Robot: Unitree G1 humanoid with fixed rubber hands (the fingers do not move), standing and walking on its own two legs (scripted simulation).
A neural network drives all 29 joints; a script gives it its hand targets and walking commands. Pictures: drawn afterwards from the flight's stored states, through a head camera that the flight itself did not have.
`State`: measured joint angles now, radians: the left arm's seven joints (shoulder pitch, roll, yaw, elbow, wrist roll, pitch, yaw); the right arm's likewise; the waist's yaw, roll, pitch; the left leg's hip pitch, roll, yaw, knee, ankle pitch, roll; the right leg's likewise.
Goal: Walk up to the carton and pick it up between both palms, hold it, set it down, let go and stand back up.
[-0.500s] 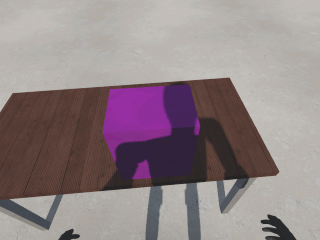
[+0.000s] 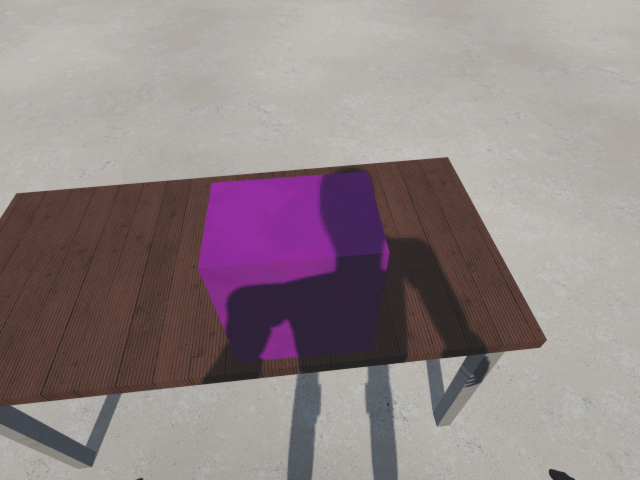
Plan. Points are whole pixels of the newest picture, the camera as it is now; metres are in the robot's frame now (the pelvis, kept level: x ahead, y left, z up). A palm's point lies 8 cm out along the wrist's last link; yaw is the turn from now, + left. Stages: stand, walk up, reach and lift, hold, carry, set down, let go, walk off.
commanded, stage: stand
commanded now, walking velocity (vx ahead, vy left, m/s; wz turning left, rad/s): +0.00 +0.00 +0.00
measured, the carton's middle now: (298, 273) +0.44 +0.06 -0.04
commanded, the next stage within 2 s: walk up in 1.06 s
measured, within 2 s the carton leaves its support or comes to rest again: neither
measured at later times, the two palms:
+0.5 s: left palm out of the picture +0.07 +0.30 -0.11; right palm out of the picture +0.09 -0.30 -0.11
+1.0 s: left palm out of the picture +0.09 +0.30 -0.11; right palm out of the picture +0.07 -0.29 -0.11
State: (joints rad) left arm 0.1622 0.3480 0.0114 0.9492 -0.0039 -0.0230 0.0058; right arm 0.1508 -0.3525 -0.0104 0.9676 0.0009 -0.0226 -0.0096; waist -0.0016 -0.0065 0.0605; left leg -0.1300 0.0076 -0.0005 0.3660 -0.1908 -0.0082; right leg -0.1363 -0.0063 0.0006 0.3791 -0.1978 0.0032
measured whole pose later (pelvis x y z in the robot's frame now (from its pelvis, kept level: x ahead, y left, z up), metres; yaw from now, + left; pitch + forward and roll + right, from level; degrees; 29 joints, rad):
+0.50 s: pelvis +0.00 +0.00 +0.00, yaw +0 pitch -3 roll +0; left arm 0.17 0.37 0.02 1.00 -0.01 -0.02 0.01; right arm 0.13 -0.35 -0.01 1.01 0.00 -0.02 -0.02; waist 0.01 -0.01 0.06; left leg -0.12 0.01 0.01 0.35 -0.18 -0.01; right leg -0.12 0.00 0.01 0.36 -0.19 0.00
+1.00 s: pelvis +0.00 +0.00 +0.00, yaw -1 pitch -3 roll +0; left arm 0.15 0.35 0.02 1.01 0.00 -0.02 0.01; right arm 0.15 -0.34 -0.02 1.03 0.00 -0.03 -0.02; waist 0.00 0.00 0.06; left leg -0.10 0.01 0.02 0.32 -0.18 0.00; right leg -0.11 -0.01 0.02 0.34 -0.18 0.01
